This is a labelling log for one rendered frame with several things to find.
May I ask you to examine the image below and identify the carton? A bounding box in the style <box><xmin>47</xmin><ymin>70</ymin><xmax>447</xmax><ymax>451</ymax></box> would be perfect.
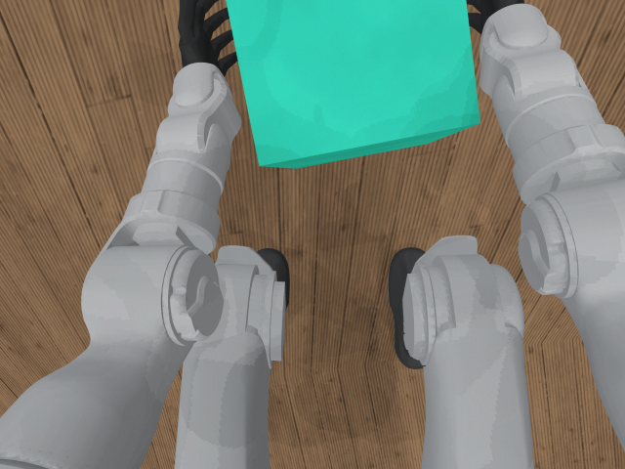
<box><xmin>226</xmin><ymin>0</ymin><xmax>480</xmax><ymax>169</ymax></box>

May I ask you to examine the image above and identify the robot left upper arm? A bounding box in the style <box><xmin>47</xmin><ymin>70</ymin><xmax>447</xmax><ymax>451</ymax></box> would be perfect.
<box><xmin>0</xmin><ymin>244</ymin><xmax>224</xmax><ymax>469</ymax></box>

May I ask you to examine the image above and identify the right robot forearm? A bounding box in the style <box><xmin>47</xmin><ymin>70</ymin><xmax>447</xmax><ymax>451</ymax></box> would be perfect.
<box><xmin>479</xmin><ymin>4</ymin><xmax>625</xmax><ymax>204</ymax></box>

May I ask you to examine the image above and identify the left robot shin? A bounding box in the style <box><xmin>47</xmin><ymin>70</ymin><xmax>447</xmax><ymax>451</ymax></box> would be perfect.
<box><xmin>215</xmin><ymin>245</ymin><xmax>273</xmax><ymax>275</ymax></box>

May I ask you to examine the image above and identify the robot left hand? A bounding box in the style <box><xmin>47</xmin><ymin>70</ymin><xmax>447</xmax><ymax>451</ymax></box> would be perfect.
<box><xmin>178</xmin><ymin>0</ymin><xmax>238</xmax><ymax>77</ymax></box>

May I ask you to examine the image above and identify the robot right foot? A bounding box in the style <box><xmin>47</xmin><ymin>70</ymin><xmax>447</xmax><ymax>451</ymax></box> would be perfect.
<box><xmin>389</xmin><ymin>247</ymin><xmax>426</xmax><ymax>369</ymax></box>

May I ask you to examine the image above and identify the left robot forearm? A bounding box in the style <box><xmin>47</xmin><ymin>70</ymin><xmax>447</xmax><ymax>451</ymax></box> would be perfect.
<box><xmin>81</xmin><ymin>63</ymin><xmax>241</xmax><ymax>321</ymax></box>

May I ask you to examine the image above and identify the robot right hand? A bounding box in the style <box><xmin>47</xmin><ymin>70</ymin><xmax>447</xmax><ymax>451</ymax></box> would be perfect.
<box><xmin>466</xmin><ymin>0</ymin><xmax>524</xmax><ymax>34</ymax></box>

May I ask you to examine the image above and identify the robot right upper arm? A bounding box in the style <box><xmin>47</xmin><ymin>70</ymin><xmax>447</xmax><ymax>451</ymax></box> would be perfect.
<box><xmin>518</xmin><ymin>179</ymin><xmax>625</xmax><ymax>452</ymax></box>

